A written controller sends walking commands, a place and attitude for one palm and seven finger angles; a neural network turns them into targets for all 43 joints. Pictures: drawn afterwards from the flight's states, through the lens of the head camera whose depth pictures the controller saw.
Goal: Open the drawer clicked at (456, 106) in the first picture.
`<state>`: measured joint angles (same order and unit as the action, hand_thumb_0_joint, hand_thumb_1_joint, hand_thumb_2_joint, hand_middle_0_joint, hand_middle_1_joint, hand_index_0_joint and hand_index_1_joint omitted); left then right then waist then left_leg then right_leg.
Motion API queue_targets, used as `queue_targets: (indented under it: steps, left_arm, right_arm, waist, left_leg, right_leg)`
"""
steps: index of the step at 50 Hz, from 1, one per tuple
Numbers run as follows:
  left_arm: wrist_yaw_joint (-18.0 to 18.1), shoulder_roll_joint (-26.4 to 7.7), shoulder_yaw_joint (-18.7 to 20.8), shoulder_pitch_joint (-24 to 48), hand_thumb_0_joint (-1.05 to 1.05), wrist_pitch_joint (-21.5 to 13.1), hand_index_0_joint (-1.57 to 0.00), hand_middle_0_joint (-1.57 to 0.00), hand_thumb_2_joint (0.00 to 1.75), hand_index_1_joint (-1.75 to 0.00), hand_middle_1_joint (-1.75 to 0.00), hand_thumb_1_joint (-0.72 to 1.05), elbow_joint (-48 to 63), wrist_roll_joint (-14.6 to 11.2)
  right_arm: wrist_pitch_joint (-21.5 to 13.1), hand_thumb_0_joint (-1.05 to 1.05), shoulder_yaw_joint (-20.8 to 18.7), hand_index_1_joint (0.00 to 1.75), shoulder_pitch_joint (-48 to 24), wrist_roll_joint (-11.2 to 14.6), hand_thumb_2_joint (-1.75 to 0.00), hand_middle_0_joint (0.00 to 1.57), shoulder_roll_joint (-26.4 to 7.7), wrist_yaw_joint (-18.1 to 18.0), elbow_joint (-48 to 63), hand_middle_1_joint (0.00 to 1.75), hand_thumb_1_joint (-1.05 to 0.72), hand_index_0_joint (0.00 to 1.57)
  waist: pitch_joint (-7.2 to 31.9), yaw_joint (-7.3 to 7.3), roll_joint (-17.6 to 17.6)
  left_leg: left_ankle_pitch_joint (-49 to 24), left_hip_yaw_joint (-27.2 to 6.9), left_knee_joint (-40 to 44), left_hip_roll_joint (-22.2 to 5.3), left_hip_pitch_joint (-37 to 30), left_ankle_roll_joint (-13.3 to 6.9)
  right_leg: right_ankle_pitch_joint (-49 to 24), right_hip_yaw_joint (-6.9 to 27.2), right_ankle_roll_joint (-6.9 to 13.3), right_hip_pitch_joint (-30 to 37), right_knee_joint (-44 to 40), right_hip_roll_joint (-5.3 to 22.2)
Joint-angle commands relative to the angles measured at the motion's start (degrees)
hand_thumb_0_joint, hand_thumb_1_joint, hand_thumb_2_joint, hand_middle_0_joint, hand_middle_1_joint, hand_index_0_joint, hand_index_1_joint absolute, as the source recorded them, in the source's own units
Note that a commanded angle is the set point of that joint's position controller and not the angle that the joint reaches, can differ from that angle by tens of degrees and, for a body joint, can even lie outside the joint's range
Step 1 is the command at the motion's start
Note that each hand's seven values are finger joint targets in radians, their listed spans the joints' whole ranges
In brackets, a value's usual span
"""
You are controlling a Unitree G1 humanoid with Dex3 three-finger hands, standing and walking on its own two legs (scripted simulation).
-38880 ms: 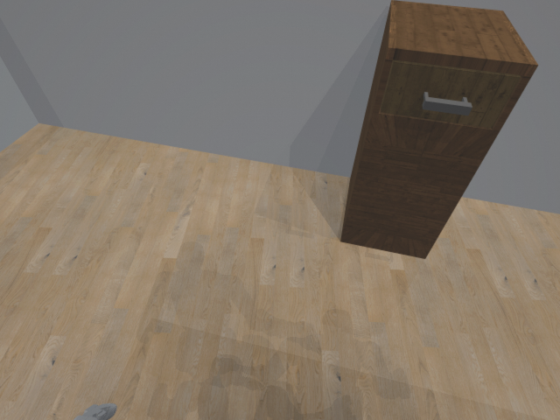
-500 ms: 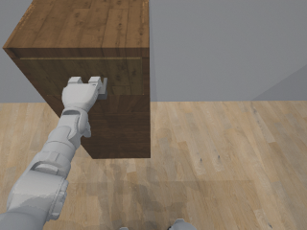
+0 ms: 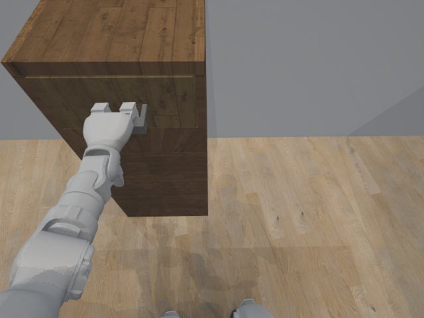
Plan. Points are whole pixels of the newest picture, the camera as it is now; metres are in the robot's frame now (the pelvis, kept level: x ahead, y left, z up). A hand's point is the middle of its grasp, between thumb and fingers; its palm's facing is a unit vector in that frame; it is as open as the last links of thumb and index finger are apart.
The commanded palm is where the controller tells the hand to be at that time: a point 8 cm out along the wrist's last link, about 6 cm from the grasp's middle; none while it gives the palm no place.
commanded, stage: close the thumb around the handle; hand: left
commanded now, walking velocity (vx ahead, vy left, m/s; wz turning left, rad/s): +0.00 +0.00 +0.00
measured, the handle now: (118, 117) +0.53 +0.19 +0.03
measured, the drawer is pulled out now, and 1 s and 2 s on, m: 0.00 0.01 0.15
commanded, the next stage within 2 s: pull the drawer open in 0.68 s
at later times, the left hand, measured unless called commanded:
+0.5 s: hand (117, 144) +0.47 +0.19 +0.01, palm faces -0.03 -0.01 -1.00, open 7.2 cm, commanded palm +0.44 +0.19 +0.06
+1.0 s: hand (116, 148) +0.46 +0.19 +0.01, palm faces -0.03 -0.03 -1.00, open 6.2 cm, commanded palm +0.41 +0.20 +0.06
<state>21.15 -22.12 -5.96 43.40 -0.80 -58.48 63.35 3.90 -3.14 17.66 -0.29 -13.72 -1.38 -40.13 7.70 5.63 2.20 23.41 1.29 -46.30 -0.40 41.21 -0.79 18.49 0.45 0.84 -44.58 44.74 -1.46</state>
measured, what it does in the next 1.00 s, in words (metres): stands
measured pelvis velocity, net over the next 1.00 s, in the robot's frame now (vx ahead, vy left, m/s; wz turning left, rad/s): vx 0.01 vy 0.01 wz -0.02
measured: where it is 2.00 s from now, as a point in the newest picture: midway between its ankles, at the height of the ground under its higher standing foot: outside the picture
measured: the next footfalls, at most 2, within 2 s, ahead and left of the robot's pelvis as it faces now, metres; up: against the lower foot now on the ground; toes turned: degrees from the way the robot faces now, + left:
none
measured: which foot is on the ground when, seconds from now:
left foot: down 0.00-1.00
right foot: down 0.00-1.00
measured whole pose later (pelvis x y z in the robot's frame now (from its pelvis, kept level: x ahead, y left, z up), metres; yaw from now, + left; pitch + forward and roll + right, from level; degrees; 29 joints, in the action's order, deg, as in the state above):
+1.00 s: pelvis +0.01 +0.01 +0.00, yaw -1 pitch +18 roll -1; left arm 21.4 -21.1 -5.0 36.0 -0.4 -50.7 63.3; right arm 5.1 -3.8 17.6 -0.4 -13.6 -0.5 -39.0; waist 8.7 4.6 2.4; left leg 24.3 2.5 -45.4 -0.8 39.0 -1.2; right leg 18.8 1.7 0.4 -42.7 43.5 -2.0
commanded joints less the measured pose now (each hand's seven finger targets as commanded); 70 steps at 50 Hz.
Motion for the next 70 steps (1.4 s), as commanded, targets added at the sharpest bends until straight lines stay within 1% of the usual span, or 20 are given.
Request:
queue_targets:
  steps: [1, 3, 6, 11, 16, 17, 19, 23, 24, 26, 28, 34, 39, 49, 53, 55, 57, 61, 64, 70]
  left_arm:
    - [1.6, -13.0, 4.4, 22.6, 0.00, -1.0, -0.31, -0.31, 0.35, -1.21, -1.21, -0.39, 9.6, 0.0]
    - [2.1, -12.3, 4.4, 20.8, 0.00, -1.5, -0.32, -0.32, 0.40, -1.22, -1.22, -0.28, 10.2, 0.3]
    - [2.8, -10.4, 3.2, 22.3, 0.00, -1.4, -0.33, -0.33, 0.47, -1.24, -1.24, -0.11, 10.3, 0.3]
    - [3.5, -12.6, 4.9, 22.6, 0.00, -0.2, -0.35, -0.35, 0.59, -1.27, -1.27, 0.17, 10.9, 0.3]
    - [3.2, -12.2, 4.6, 21.5, 0.00, 0.7, -0.37, -0.37, 0.71, -1.30, -1.30, 0.45, 11.0, 0.3]
    - [3.1, -9.7, 2.4, 21.0, 0.00, 0.8, -0.37, -0.37, 0.73, -1.31, -1.31, 0.51, 10.0, 0.3]
    - [3.1, -11.4, 3.6, 21.2, 0.00, 1.0, -0.38, -0.38, 0.78, -1.32, -1.32, 0.62, 9.7, 0.5]
    - [2.8, -9.8, 2.8, 21.2, 0.00, 0.7, -0.40, -0.40, 0.88, -1.34, -1.34, 0.84, 10.5, 0.4]
    - [2.8, -10.0, 3.1, 20.5, 0.00, 0.5, -0.40, -0.40, 0.90, -1.35, -1.35, 0.90, 10.8, 0.6]
    - [2.4, -8.1, 1.5, 21.7, 0.00, 0.5, -0.40, -0.40, 0.90, -1.35, -1.35, 0.90, 10.9, 0.4]
    - [2.6, -10.6, 4.1, 19.5, 0.00, 0.3, -0.40, -0.40, 0.90, -1.35, -1.35, 0.90, 11.0, 0.4]
    - [2.7, -8.7, 2.4, 20.0, 0.00, 0.4, -0.40, -0.40, 0.90, -1.35, -1.35, 0.90, 11.6, 0.4]
    - [2.8, -11.4, 4.1, 20.3, 0.00, 0.7, -0.40, -0.40, 0.90, -1.35, -1.35, 0.90, 11.6, 0.7]
    - [1.3, -9.9, 5.1, 3.3, 0.00, 0.2, -0.40, -0.40, 0.90, -1.35, -1.35, 0.90, 18.2, -1.1]
    - [1.6, -8.2, 4.1, -0.8, 0.00, 0.6, -0.40, -0.40, 0.90, -1.35, -1.35, 0.90, 22.6, -1.5]
    - [2.0, -9.5, 5.3, -2.7, 0.00, 0.9, -0.40, -0.40, 0.90, -1.35, -1.35, 0.90, 24.0, -1.1]
    - [2.6, -9.1, 5.1, -3.3, 0.00, 0.9, -0.40, -0.40, 0.90, -1.35, -1.35, 0.90, 28.3, -0.9]
    - [3.2, -6.0, 3.0, -6.1, 0.00, 2.3, -0.40, -0.40, 0.90, -1.35, -1.35, 0.90, 32.0, -0.9]
    - [3.5, -4.6, 1.7, -7.7, 0.00, 3.3, -0.40, -0.40, 0.90, -1.35, -1.35, 0.90, 32.7, -0.7]
    - [3.8, -4.0, 1.1, -9.3, 0.00, 4.1, -0.40, -0.40, 0.90, -1.35, -1.35, 0.90, 37.0, -0.5]
  right_arm:
    - [-1.2, 0.00, -2.9, 0.30, 5.7, -0.2, -0.90, 0.20, -8.7, -0.9, 4.0, 0.30, -0.90, 0.20]
    - [-1.4, 0.00, -3.1, 0.30, 5.8, -0.2, -0.90, 0.20, -8.5, -0.7, 4.0, 0.30, -0.90, 0.20]
    - [-1.5, 0.00, -3.3, 0.30, 6.0, -0.4, -0.90, 0.20, -8.4, -0.3, 3.6, 0.30, -0.90, 0.20]
    - [-1.2, 0.00, -3.4, 0.30, 6.1, -0.5, -0.90, 0.20, -8.8, -0.1, 3.4, 0.30, -0.90, 0.20]
    - [-0.7, 0.00, -3.2, 0.30, 5.5, -0.3, -0.90, 0.20, -8.7, 0.0, 3.8, 0.30, -0.90, 0.20]
    - [-0.9, 0.00, -3.1, 0.30, 5.5, -0.3, -0.90, 0.20, -8.4, 0.0, 3.9, 0.30, -0.90, 0.20]
    - [-0.9, 0.00, -3.1, 0.30, 5.5, -0.3, -0.90, 0.20, -8.8, -0.1, 3.6, 0.30, -0.90, 0.20]
    - [-1.0, 0.00, -3.3, 0.30, 5.8, -0.2, -0.90, 0.20, -8.6, -0.1, 3.8, 0.30, -0.90, 0.20]
    - [-1.0, 0.00, -3.2, 0.30, 5.6, -0.4, -0.90, 0.20, -8.5, -0.1, 3.9, 0.30, -0.90, 0.20]
    - [-0.9, 0.00, -3.4, 0.30, 5.8, -0.4, -0.90, 0.20, -8.4, 0.1, 3.9, 0.30, -0.90, 0.20]
    - [-0.9, 0.00, -3.5, 0.30, 6.0, -0.4, -0.90, 0.20, -8.7, 0.1, 3.7, 0.30, -0.90, 0.20]
    - [-0.8, 0.00, -3.4, 0.30, 5.7, -0.5, -0.90, 0.20, -8.4, 0.1, 3.8, 0.30, -0.90, 0.20]
    - [-0.7, 0.00, -3.3, 0.30, 5.6, -0.6, -0.90, 0.20, -8.5, 0.0, 3.7, 0.30, -0.90, 0.20]
    - [0.0, 0.00, -3.2, 0.30, 2.7, -0.1, -0.90, 0.20, -8.1, 0.2, 6.7, 0.30, -0.90, 0.20]
    - [0.1, 0.00, -3.1, 0.30, 1.2, 0.3, -0.90, 0.20, -8.0, 0.3, 7.6, 0.30, -0.90, 0.20]
    - [0.1, 0.00, -3.2, 0.30, 0.4, 0.3, -0.90, 0.20, -8.0, 0.1, 7.7, 0.30, -0.90, 0.20]
    - [0.0, 0.00, -3.3, 0.30, -0.3, 0.2, -0.90, 0.20, -7.7, 0.2, 8.0, 0.30, -0.90, 0.20]
    - [0.0, 0.00, -3.4, 0.30, -2.0, 0.3, -0.90, 0.20, -7.6, 0.6, 8.1, 0.30, -0.90, 0.20]
    - [-0.2, 0.00, -3.0, 0.30, -3.4, 0.1, -0.90, 0.20, -7.3, 0.6, 8.4, 0.30, -0.90, 0.20]
    - [-0.2, 0.00, -2.8, 0.30, -5.9, 0.1, -0.90, 0.20, -6.8, 0.3, 9.0, 0.30, -0.90, 0.20]
  waist:
    - [22.6, 0.11, -1.9]
    - [24.1, -0.64, -0.4]
    - [23.5, 0.13, -0.1]
    - [25.6, -0.25, -0.5]
    - [24.4, -0.52, -0.9]
    - [22.8, -0.20, -0.6]
    - [21.7, -0.29, -1.4]
    - [23.1, 0.00, -1.5]
    - [23.5, -0.70, -0.7]
    - [23.7, 0.06, -0.1]
    - [24.6, -0.97, -0.5]
    - [23.3, -0.34, -1.0]
    - [23.9, -0.75, -0.8]
    - [24.3, -4.42, -2.1]
    - [22.3, -4.15, -2.8]
    - [21.5, -4.49, -3.9]
    - [22.8, -4.88, -0.9]
    - [21.1, -4.52, 0.3]
    - [19.5, -4.60, -1.5]
    - [20.0, -5.14, -0.5]
  left_leg:
    - [-17.1, 0.5, 3.4, 2.0, -7.8, -1.4]
    - [-18.8, 0.7, 2.9, 1.9, -8.9, -1.2]
    - [-19.3, 0.4, 2.5, 1.7, -9.3, -1.0]
    - [-20.9, 0.3, 2.5, 1.7, -9.8, -1.0]
    - [-21.1, 0.2, 3.1, 1.6, -9.8, -1.0]
    - [-20.0, 0.5, 3.3, 1.7, -9.7, -1.1]
    - [-19.5, 0.3, 3.6, 1.4, -9.6, -1.1]
    - [-20.9, 0.0, 3.4, 1.3, -11.2, -1.0]
    - [-21.4, 0.1, 3.4, 1.3, -11.3, -0.9]
    - [-22.3, -0.2, 3.2, 1.3, -12.0, -0.8]
    - [-23.4, -0.1, 3.0, 1.1, -12.2, -0.8]
    - [-23.4, 0.1, 2.9, 1.1, -11.9, -0.9]
    - [-22.7, 0.3, 3.1, 1.4, -11.0, -1.0]
    - [-28.8, 0.9, 4.4, 1.1, -12.9, -1.0]
    - [-28.4, 1.2, 5.1, 1.2, -13.2, -1.0]
    - [-27.4, 1.3, 5.6, 1.3, -13.0, -1.0]
    - [-30.5, 1.1, 5.6, 1.2, -15.2, -0.8]
    - [-32.8, 0.5, 5.7, 0.8, -17.7, -0.4]
    - [-30.3, 0.5, 6.0, 1.0, -17.7, -0.5]
    - [-29.7, 0.3, 6.3, 1.1, -19.5, -0.2]
  right_leg:
    - [-16.5, 0.0, 1.0, 16.1, -3.9, -1.0]
    - [-17.7, -0.1, 1.1, 15.9, -3.2, -1.1]
    - [-17.0, -0.7, 1.3, 13.9, -2.9, -1.4]
    - [-18.6, -0.8, 1.3, 15.5, -2.7, -1.4]
    - [-18.5, -1.0, 1.3, 15.9, -3.0, -1.5]
    - [-17.4, -1.1, 1.1, 15.0, -3.5, -1.5]
    - [-16.5, -1.2, 1.1, 14.2, -3.5, -1.5]
    - [-17.2, -1.3, 1.2, 14.0, -3.4, -1.6]
    - [-17.3, -1.3, 1.3, 14.3, -3.2, -1.6]
    - [-17.5, -1.5, 1.5, 13.6, -3.1, -1.7]
    - [-18.5, -1.3, 1.4, 14.2, -2.8, -1.7]
    - [-18.9, -1.4, 1.3, 14.3, -3.1, -1.7]
    - [-19.3, -1.0, 1.3, 15.6, -3.1, -1.5]
    - [-25.3, -0.9, 1.3, 21.5, -3.7, -1.6]
    - [-26.2, -0.7, 1.1, 22.4, -4.8, -1.6]
    - [-26.2, -0.5, 1.1, 23.2, -5.1, -1.5]
    - [-27.3, -0.3, 1.3, 23.4, -4.8, -1.5]
    - [-25.6, -1.2, 1.5, 21.5, -5.1, -1.7]
    - [-23.8, -1.5, 1.3, 21.0, -5.5, -1.7]
    - [-23.0, -1.3, 1.6, 21.5, -5.6, -1.6]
